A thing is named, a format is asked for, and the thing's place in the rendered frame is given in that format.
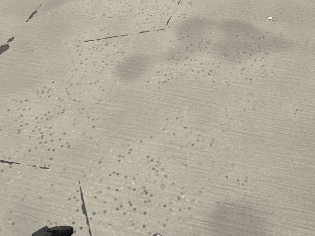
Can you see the left robot hand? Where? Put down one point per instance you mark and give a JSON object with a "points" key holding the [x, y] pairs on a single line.
{"points": [[54, 231]]}

